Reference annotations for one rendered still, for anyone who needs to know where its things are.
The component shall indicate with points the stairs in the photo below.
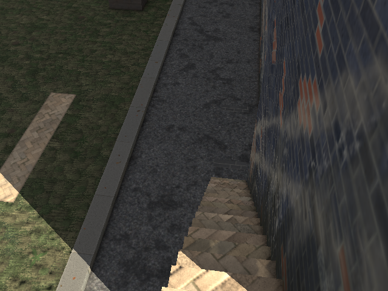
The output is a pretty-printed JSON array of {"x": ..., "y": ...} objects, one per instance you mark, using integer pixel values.
[{"x": 225, "y": 249}]

